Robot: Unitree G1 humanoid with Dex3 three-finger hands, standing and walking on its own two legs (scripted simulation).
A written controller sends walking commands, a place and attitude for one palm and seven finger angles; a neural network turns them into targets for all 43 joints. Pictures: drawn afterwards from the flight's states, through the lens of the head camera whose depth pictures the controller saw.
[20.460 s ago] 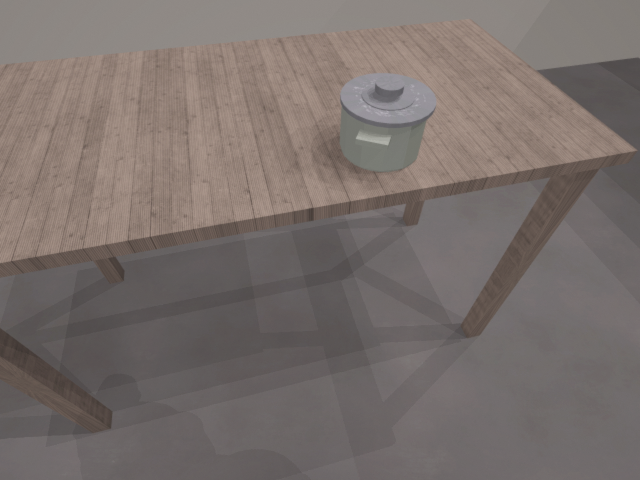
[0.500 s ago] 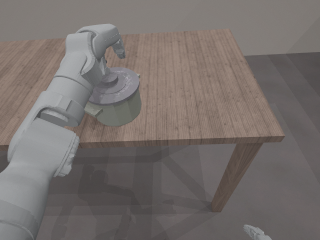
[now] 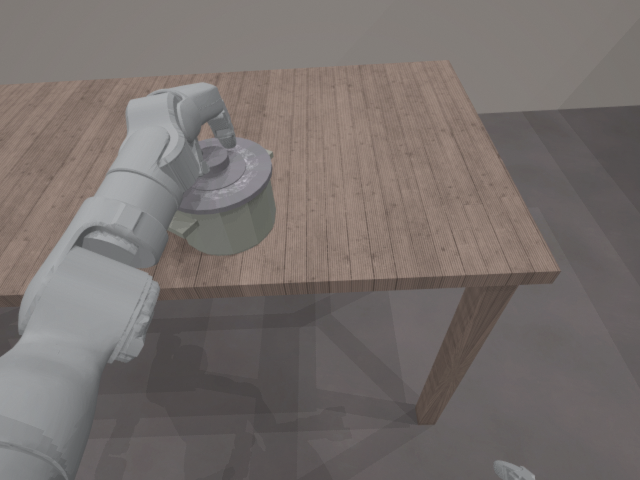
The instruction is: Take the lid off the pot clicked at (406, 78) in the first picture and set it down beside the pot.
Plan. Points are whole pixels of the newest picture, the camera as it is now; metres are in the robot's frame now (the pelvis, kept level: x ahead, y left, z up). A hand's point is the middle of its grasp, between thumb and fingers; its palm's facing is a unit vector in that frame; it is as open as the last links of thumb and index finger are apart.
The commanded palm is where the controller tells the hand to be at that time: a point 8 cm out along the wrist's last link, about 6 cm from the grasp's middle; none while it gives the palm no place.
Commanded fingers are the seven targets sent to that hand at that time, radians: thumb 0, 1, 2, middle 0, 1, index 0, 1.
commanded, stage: lower the open fingers around the knob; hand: left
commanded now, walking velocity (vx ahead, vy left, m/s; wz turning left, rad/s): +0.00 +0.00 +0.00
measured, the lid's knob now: (211, 160) +0.49 +0.14 +0.16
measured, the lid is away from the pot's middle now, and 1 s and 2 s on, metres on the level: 0.00 0.00 0.00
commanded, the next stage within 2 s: raise the hand to come down again in 1.66 s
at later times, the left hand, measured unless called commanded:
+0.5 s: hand (193, 158) +0.46 +0.15 +0.18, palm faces -0.34 -0.11 -0.94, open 10.0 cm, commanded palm +0.45 +0.15 +0.24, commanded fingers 0.00 -0.38 1.71 -0.88 -0.08 -0.88 -0.08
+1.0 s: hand (195, 158) +0.46 +0.15 +0.18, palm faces -0.34 -0.09 -0.93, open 10.0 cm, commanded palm +0.45 +0.15 +0.23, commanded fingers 0.00 -0.38 1.71 -0.88 -0.08 -0.88 -0.08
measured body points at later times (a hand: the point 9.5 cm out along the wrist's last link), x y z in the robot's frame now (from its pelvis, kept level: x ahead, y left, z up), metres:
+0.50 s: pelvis +0.00 +0.01 +0.00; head +0.01 -0.02 +0.45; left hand +0.48 +0.15 +0.24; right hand +0.10 -0.25 -0.13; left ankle +0.05 +0.09 -0.73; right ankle -0.06 -0.10 -0.73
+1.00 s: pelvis -0.01 +0.01 +0.00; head +0.01 -0.01 +0.45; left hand +0.48 +0.15 +0.24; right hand +0.07 -0.26 -0.14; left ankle +0.05 +0.09 -0.73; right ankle -0.06 -0.10 -0.73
